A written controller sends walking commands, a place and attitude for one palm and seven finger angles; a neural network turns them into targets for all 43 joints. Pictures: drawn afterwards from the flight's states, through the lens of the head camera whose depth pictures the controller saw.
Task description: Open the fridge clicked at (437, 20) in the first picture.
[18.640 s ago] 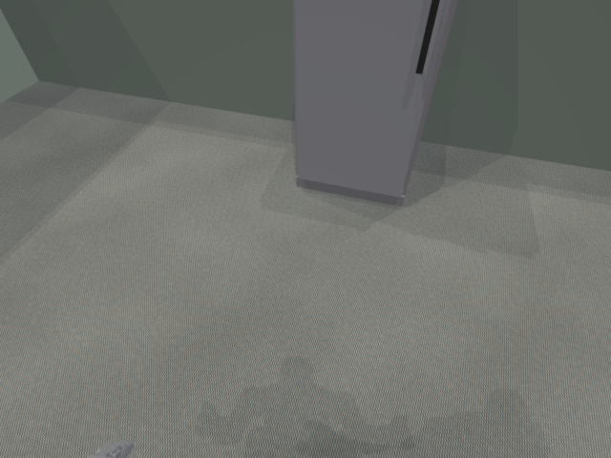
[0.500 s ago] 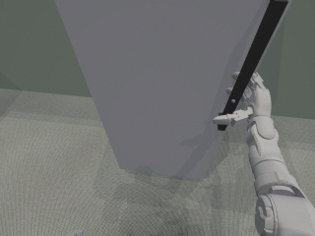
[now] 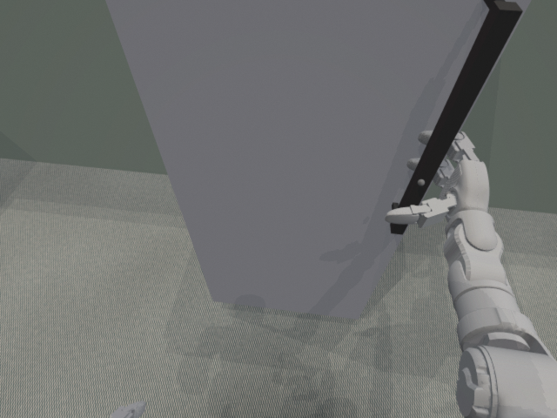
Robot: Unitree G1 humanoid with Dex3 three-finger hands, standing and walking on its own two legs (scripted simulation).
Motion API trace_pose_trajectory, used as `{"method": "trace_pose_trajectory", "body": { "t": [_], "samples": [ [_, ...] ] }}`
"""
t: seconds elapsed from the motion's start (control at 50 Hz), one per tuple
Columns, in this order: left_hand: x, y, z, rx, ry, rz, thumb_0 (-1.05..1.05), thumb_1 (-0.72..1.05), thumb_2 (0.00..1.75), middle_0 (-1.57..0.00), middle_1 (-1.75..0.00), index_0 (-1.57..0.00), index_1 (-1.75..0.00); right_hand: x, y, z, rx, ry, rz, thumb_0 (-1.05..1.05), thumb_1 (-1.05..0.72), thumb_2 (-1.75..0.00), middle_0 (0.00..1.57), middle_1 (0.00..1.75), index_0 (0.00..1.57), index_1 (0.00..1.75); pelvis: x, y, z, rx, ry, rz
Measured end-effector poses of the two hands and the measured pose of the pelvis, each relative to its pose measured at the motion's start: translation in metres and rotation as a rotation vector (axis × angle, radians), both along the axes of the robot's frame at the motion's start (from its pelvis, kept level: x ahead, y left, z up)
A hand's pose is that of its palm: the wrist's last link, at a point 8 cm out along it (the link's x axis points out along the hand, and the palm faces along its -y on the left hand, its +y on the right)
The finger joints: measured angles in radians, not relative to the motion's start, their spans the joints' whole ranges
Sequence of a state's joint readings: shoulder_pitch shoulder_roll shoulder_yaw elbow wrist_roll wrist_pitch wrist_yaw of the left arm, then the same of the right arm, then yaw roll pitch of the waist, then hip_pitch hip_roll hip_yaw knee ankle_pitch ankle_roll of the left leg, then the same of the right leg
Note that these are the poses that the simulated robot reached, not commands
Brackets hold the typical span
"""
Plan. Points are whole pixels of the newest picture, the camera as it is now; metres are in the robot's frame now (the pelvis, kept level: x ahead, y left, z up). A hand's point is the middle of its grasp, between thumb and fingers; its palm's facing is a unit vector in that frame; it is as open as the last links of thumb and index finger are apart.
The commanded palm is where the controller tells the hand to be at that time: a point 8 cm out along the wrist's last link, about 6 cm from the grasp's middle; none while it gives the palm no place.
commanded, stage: grip the handle and tug to test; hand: right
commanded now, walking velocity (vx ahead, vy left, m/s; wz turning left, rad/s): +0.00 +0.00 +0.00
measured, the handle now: (432, 142) +0.50 -0.15 +0.15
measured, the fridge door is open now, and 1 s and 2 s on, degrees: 0 0 14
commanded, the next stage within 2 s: pull the door a little, standing still in 1.44 s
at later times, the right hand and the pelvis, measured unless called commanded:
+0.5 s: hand (415, 183) +0.44 -0.13 +0.11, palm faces +0.00 +1.00 +0.00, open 8.8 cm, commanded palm +0.41 -0.19 +0.11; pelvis +0.00 -0.01 +0.00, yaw +0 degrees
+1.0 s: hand (413, 185) +0.44 -0.13 +0.11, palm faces -0.01 +1.00 +0.00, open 5.7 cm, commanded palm +0.41 -0.19 +0.11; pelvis +0.00 -0.01 +0.00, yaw +0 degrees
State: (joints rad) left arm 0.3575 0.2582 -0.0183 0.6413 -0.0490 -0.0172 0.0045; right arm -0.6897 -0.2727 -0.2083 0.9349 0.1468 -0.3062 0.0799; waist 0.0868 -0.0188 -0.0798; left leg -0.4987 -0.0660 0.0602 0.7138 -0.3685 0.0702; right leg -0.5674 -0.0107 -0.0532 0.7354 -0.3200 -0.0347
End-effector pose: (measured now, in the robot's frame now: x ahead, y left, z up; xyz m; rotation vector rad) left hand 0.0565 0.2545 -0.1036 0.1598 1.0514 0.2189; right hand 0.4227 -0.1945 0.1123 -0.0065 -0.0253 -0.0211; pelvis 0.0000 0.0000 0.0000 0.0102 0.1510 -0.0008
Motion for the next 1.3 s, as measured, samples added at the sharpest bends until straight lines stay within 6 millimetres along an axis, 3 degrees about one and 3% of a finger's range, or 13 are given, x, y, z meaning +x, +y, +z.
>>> {"method": "trace_pose_trajectory", "body": {
  "t": [0.12,0.24,0.4,0.66,0.84,1.3],
  "samples": [
    [0.005,0.000,0.000,-0.002,0.004,-0.008,0.01,0.91,0.90,-0.20,-0.30,-0.20,-0.29,-0.007,-0.004,0.000,-0.003,-0.008,0.019,-0.01,0.47,-0.31,0.30,1.21,0.31,1.20,0.004,-0.001,0.001,0.003,-0.004,-0.008],
    [0.015,-0.003,0.001,-0.001,-0.014,-0.021,0.01,0.91,0.90,-0.20,-0.30,-0.20,-0.29,-0.010,0.001,-0.002,0.014,-0.003,0.025,-0.01,0.32,-0.38,0.32,1.23,0.32,1.22,0.004,-0.004,0.001,0.005,-0.007,-0.012],
    [0.020,-0.011,0.001,-0.007,-0.035,-0.030,0.01,0.91,0.90,-0.20,-0.30,-0.20,-0.29,-0.002,0.009,-0.001,-0.003,-0.008,0.035,-0.01,0.00,-0.52,0.35,1.28,0.35,1.27,0.003,-0.009,0.000,0.005,-0.003,-0.009],
    [0.004,-0.016,-0.001,-0.013,0.004,-0.008,0.01,0.91,0.90,-0.21,-0.30,-0.20,-0.29,-0.003,0.000,-0.003,-0.003,-0.004,0.015,0.00,-0.59,-0.77,0.41,1.36,0.40,1.34,0.004,-0.013,0.000,0.007,-0.005,-0.002],
    [0.000,-0.014,-0.002,-0.001,0.012,-0.003,0.01,0.91,0.90,-0.20,-0.30,-0.20,-0.29,-0.003,0.009,-0.003,0.004,-0.005,0.039,0.01,-0.70,-0.83,0.39,1.38,0.37,1.36,0.002,-0.015,-0.001,0.008,-0.005,-0.002],
    [0.004,-0.011,0.004,-0.008,-0.025,0.018,0.01,0.91,0.90,-0.21,-0.30,-0.20,-0.29,-0.004,0.010,-0.003,0.011,-0.001,0.032,0.01,-0.71,-0.82,0.37,1.40,0.36,1.37,0.005,-0.010,0.002,0.002,-0.009,0.019]
  ]
}}
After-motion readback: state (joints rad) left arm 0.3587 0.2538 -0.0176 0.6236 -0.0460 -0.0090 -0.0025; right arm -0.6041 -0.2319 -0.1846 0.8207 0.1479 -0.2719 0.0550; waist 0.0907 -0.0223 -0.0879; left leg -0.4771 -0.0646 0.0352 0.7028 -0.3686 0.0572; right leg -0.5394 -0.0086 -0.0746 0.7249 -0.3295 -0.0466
